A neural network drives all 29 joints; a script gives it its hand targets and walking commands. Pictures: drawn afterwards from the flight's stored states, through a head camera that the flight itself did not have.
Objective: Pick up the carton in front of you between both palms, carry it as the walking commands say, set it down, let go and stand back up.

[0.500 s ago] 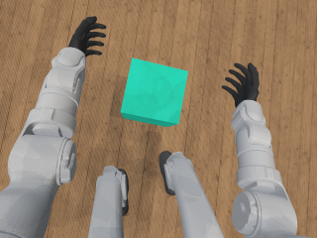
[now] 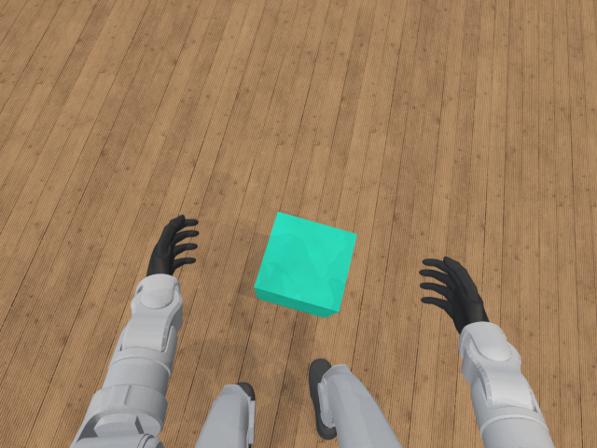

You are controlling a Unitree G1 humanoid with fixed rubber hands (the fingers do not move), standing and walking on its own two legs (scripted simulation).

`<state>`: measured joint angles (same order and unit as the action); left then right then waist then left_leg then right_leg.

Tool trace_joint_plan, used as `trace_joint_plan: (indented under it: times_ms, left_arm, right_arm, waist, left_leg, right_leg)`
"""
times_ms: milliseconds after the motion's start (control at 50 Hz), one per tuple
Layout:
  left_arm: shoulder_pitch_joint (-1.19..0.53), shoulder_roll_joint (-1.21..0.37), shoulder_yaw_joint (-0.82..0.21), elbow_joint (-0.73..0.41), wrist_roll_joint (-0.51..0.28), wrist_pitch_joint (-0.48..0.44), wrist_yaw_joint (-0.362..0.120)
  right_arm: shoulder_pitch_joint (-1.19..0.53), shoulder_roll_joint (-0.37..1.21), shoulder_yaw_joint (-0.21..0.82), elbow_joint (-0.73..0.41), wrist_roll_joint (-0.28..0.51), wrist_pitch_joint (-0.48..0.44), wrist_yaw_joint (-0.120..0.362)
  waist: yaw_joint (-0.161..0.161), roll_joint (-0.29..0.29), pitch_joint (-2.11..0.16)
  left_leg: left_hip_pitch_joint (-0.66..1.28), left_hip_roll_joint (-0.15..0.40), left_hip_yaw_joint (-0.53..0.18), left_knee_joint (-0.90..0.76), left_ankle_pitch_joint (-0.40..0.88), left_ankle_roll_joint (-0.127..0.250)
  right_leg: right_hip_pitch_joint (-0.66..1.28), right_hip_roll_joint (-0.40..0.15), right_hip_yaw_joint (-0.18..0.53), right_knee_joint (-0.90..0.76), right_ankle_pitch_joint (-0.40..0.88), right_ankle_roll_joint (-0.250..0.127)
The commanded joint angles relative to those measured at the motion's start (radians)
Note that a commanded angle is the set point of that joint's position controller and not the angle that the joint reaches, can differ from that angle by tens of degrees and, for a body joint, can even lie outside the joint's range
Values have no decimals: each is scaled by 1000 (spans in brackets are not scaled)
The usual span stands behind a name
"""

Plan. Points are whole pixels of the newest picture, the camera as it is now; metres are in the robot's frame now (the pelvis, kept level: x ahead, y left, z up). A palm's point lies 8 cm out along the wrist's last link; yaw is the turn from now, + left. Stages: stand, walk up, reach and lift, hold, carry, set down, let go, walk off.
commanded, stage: let go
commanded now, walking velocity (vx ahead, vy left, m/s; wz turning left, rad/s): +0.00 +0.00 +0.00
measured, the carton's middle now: (303, 269) +0.43 -0.08 -0.59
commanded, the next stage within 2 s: stand in 0.96 s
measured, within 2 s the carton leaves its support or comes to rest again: neither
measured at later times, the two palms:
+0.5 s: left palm (70, 363) +0.25 +0.23 -0.02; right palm (495, 361) +0.21 -0.23 -0.01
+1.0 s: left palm (61, 416) +0.20 +0.23 -0.01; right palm (512, 376) +0.19 -0.24 -0.01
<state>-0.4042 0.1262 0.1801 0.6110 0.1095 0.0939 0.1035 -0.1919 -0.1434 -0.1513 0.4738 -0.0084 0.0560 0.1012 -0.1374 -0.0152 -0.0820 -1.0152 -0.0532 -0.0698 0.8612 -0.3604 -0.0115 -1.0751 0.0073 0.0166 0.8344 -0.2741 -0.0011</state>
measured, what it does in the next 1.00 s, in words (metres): rises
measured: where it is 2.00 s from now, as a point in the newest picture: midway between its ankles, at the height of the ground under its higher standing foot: (283, 425)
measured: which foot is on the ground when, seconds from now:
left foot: down 0.00-1.00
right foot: down 0.00-1.00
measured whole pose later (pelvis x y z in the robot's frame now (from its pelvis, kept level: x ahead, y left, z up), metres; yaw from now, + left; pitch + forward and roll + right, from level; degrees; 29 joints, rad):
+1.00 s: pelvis +0.04 +0.00 +0.05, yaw -2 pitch -4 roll +0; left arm 0.21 0.22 0.02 0.51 0.02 0.09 -0.02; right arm 0.21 -0.24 -0.02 0.43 -0.03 0.19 0.00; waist 0.00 0.02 0.06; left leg -0.10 -0.01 -0.05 0.51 -0.33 0.00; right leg -0.18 0.03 0.04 0.50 -0.25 0.00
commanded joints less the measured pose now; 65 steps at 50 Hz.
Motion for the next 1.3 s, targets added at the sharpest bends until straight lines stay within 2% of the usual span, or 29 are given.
trace_joint_plan:
  times_ms: [0, 60, 120, 240, 340, 420, 560, 620, 640, 660, 700, 780, 940, 960, 1000, 1040, 1100, 1200, 1280]
  left_arm:
    - [-39, 60, -21, -139, -22, -49, 3]
    - [87, 78, -37, -139, -37, -69, -11]
    - [201, 98, -49, -133, -49, -89, -26]
    - [376, 125, -63, -147, -56, -113, -55]
    - [492, 132, -81, -177, -73, -105, -84]
    - [563, 142, -100, -207, -93, -88, -115]
    - [595, 156, -133, -261, -121, -44, -159]
    - [587, 161, -135, -277, -119, -23, -168]
    - [641, 170, -137, -227, -138, -51, -148]
    - [620, 166, -141, -244, -138, -55, -138]
    - [601, 166, -150, -248, -141, -50, -130]
    - [593, 173, -139, -242, -130, -28, -125]
    - [581, 179, -123, -237, -106, 7, -141]
    - [624, 303, -84, -100, -62, -26, -101]
    - [600, 324, -88, -74, -45, -59, -84]
    - [570, 308, -89, -57, -49, -77, -85]
    - [569, 304, -92, -14, -60, -93, -97]
    - [581, 332, -95, 58, -66, -101, -90]
    - [583, 353, -98, 103, -70, -100, -83]
  right_arm:
    - [91, -111, 38, -109, 20, -32, 11]
    - [205, -122, 76, -146, 38, -41, 3]
    - [293, -125, 103, -182, 54, -49, -11]
    - [372, -136, 133, -195, 70, -57, -26]
    - [395, -154, 119, -157, 59, -50, -30]
    - [415, -165, 100, -128, 39, -40, -33]
    - [418, -177, 77, -117, 8, 2, -35]
    - [407, -177, 71, -122, 1, 22, -32]
    - [369, -207, 64, -177, -12, 73, -57]
    - [389, -207, 76, -159, -9, 88, -67]
    - [389, -200, 86, -164, -6, 105, -73]
    - [368, -192, 91, -176, -11, 134, -77]
    - [345, -169, 96, -199, -27, 182, -84]
    - [321, -288, 68, -59, -30, 87, -120]
    - [363, -268, 73, -14, -39, 10, -128]
    - [360, -271, 75, 22, -38, -25, -121]
    - [342, -282, 81, 68, -36, -45, -113]
    - [360, -315, 90, 148, -34, -63, -123]
    - [366, -335, 97, 199, -30, -65, -131]
  waist:
    - [-7, 31, -476]
    - [5, -5, -417]
    - [22, -17, -362]
    - [69, 18, -246]
    - [99, 58, -143]
    - [113, 55, -81]
    - [115, 23, 39]
    - [119, 22, 80]
    - [119, 31, 27]
    - [122, 49, 37]
    - [119, 54, 58]
    - [131, 53, 105]
    - [145, 25, 165]
    - [173, 99, 155]
    - [139, 45, 133]
    - [135, 28, 116]
    - [146, 15, 75]
    - [143, 11, 27]
    - [143, 7, 20]
  left_leg:
    - [242, -23, 63, -166, 98, -10]
    - [299, -20, 66, -202, 128, -3]
    - [368, -19, 63, -247, 177, 1]
    - [536, -10, 56, -344, 290, -3]
    - [703, 5, 46, -420, 388, -14]
    - [801, 23, 34, -460, 450, -21]
    - [849, 36, 27, -505, 416, -17]
    - [845, 37, 27, -513, 375, -13]
    - [892, 44, 28, -484, 477, -17]
    - [888, 43, 24, -472, 497, -21]
    - [878, 43, 21, -472, 473, -19]
    - [840, 40, 29, -480, 377, -10]
    - [779, 28, 62, -496, 155, 12]
    - [715, 55, 24, -433, 55, -10]
    - [782, 72, -9, -426, -34, 2]
    - [788, 86, -34, -431, -68, 13]
    - [789, 96, -40, -425, 60, 18]
    - [857, 108, -44, -408, 274, 13]
    - [881, 113, -46, -407, 359, 13]
  right_leg:
    - [624, 23, -9, -96, 259, 23]
    - [754, 16, 16, -139, 348, 31]
    - [860, 10, 31, -177, 461, 38]
    - [969, 13, 39, -263, 554, 41]
    - [990, 27, 23, -343, 513, 33]
    - [995, 42, 10, -386, 466, 25]
    - [1027, 54, -3, -424, 343, 16]
    - [1043, 54, -7, -427, 296, 14]
    - [1009, 79, -28, -396, 271, 24]
    - [997, 77, -24, -392, 260, 20]
    - [981, 75, -22, -386, 239, 19]
    - [987, 67, -18, -389, 188, 17]
    - [1042, 54, -19, -405, 104, 24]
    - [865, -27, 32, -415, 61, 30]
    - [781, -53, 83, -447, -99, 7]
    - [760, -47, 91, -447, -144, -3]
    - [824, -53, 91, -424, -7, -11]
    - [878, -69, 82, -388, 234, -16]
    - [908, -78, 80, -387, 320, -18]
